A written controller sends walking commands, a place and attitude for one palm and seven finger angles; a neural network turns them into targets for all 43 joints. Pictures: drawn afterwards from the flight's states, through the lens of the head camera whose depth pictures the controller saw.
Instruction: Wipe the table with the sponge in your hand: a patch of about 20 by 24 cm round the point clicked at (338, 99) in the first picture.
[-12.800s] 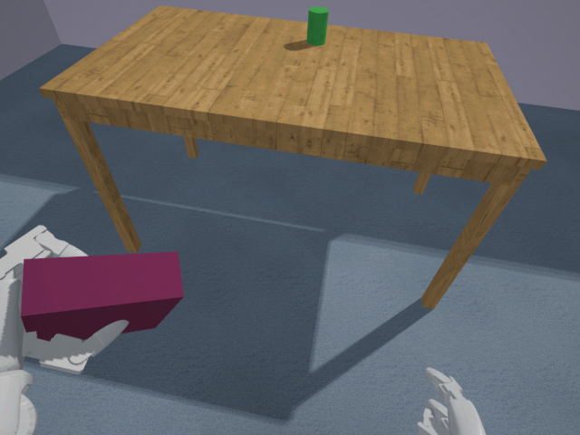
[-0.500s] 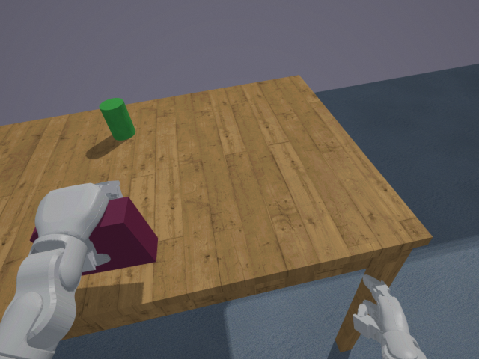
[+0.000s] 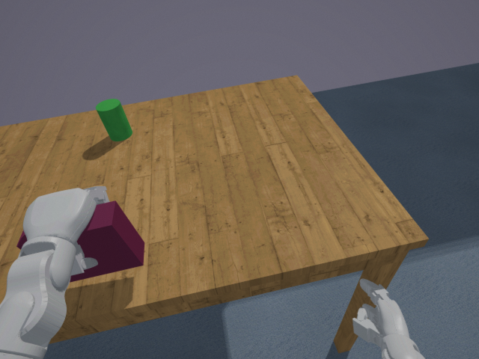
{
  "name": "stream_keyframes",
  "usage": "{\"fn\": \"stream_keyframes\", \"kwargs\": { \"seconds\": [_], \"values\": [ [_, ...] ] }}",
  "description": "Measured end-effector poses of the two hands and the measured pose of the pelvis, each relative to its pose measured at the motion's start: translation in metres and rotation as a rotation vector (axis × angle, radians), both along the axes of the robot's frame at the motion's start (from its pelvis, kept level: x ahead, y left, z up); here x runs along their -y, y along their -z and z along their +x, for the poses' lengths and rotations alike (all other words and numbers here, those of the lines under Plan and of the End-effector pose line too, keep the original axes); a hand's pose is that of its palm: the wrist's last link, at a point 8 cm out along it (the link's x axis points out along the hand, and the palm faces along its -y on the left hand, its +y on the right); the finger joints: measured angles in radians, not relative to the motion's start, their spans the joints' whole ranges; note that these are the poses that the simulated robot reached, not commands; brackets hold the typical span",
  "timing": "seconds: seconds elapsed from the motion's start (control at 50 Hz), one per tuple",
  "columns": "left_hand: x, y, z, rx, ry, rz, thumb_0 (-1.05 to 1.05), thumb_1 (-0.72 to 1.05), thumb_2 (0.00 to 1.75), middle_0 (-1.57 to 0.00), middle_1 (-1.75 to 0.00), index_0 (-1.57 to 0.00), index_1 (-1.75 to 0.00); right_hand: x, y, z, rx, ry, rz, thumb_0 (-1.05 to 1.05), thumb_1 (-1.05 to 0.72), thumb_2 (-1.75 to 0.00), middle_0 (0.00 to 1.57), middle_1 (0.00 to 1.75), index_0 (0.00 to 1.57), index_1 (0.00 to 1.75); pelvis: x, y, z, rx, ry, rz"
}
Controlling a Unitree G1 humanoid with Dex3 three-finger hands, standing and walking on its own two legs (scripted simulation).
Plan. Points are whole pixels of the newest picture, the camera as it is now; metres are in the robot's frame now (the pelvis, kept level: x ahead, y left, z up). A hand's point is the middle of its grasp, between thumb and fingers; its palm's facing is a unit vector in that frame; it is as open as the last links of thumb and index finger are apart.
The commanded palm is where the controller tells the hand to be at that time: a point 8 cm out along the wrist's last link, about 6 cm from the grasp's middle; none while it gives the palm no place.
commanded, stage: move the sponge above the wiping area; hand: left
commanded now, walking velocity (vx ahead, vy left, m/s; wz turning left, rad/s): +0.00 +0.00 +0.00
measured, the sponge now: (95, 250) +0.24 +0.30 +0.07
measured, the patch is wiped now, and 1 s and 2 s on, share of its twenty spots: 0.00 0.00 0.00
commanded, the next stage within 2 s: lower the sponge onto the table in 1.26 s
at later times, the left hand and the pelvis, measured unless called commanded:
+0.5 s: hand (80, 236) +0.24 +0.32 +0.10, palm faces -0.01 -0.07 -1.00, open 9.4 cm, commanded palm +0.22 +0.31 +0.17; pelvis +0.01 +0.01 +0.00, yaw +0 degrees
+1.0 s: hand (84, 238) +0.24 +0.31 +0.10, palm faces -0.01 -0.07 -1.00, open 9.4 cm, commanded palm +0.22 +0.31 +0.18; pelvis +0.00 +0.01 +0.00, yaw +1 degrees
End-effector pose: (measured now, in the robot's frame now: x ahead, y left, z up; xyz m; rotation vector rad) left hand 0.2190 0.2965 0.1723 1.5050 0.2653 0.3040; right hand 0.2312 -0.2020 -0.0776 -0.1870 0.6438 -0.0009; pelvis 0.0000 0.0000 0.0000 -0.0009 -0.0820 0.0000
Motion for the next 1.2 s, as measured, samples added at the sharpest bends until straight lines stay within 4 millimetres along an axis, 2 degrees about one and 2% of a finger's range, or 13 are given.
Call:
{"fn": "stream_keyframes", "kwargs": {
  "seconds": [0.08,0.26,0.44,0.56,0.68,0.78,0.86,1.02,1.1,1.2],
  "values": [
    [-0.003,0.004,0.001,-0.018,-0.011,-0.008,0.0,-0.44,1.03,-0.8,-1.39,-0.8,-1.39,0.001,0.0,0.002,0.0,0.003,-0.002,0.02,-0.91,-0.9,0.2,0.3,0.21,0.3,-0.001,0.0,0.002,-0.003,-0.003,-0.001],
    [0.006,0.012,0.006,-0.022,0.053,-0.014,0.0,-0.44,1.04,-0.8,-1.39,-0.8,-1.39,-0.001,0.0,0.003,-0.009,0.009,-0.011,0.02,-0.91,-0.9,0.2,0.3,0.21,0.3,-0.005,-0.001,0.006,-0.01,0.002,0.0],
    [-0.016,0.014,0.006,-0.024,-0.036,-0.015,0.0,-0.44,1.04,-0.8,-1.39,-0.8,-1.39,-0.003,0.0,0.003,-0.023,0.012,-0.012,0.02,-0.91,-0.9,0.2,0.3,0.21,0.3,-0.008,-0.001,0.007,-0.016,-0.002,-0.003],
    [-0.012,0.019,0.007,-0.048,0.009,-0.026,0.0,-0.44,1.04,-0.8,-1.39,-0.8,-1.39,-0.005,0.0,0.002,-0.021,0.015,-0.025,0.02,-0.91,-0.9,0.2,0.3,0.2,0.3,-0.011,-0.001,0.007,-0.015,-0.008,-0.005],
    [-0.007,0.013,0.01,-0.006,0.049,-0.012,0.0,-0.44,1.04,-0.8,-1.39,-0.8,-1.39,-0.008,0.0,0.001,-0.024,0.018,-0.023,0.02,-0.91,-0.9,0.2,0.3,0.19,0.29,-0.013,-0.001,0.007,-0.015,-0.003,-0.005],
    [-0.017,0.007,0.007,0.012,-0.007,-0.009,0.0,-0.44,1.04,-0.8,-1.39,-0.8,-1.39,-0.009,0.0,0.001,-0.029,0.017,-0.011,0.02,-0.91,-0.9,0.2,0.3,0.19,0.29,-0.013,-0.001,0.006,-0.016,0.0,-0.004],
    [-0.023,0.009,0.003,-0.018,-0.042,-0.016,0.0,-0.44,1.04,-0.8,-1.39,-0.8,-1.39,-0.009,0.0,0.001,-0.029,0.014,-0.01,0.02,-0.91,-0.9,0.2,0.3,0.19,0.29,-0.014,-0.001,0.005,-0.015,-0.004,-0.004],
    [-0.006,0.018,0.003,-0.04,0.042,-0.025,0.0,-0.44,1.04,-0.8,-1.39,-0.8,-1.39,-0.011,0.001,0.0,-0.022,0.006,-0.025,0.02,-0.91,-0.9,0.2,0.3,0.19,0.29,-0.013,-0.001,0.002,-0.009,-0.011,-0.006],
    [-0.006,0.011,0.008,-0.004,0.043,-0.007,0.0,-0.44,1.04,-0.8,-1.39,-0.81,-1.39,-0.013,0.0,-0.001,-0.022,0.004,-0.017,0.02,-0.91,-0.9,0.2,0.3,0.19,0.29,-0.012,-0.001,0.002,-0.008,-0.008,-0.006],
    [-0.017,0.002,0.012,0.015,-0.023,0.001,0.0,-0.44,1.04,-0.8,-1.39,-0.8,-1.39,-0.012,0.0,-0.001,-0.023,0.002,-0.002,0.02,-0.91,-0.9,0.2,0.3,0.2,0.29,-0.01,-0.001,0.001,-0.009,-0.007,-0.005]
  ]
}}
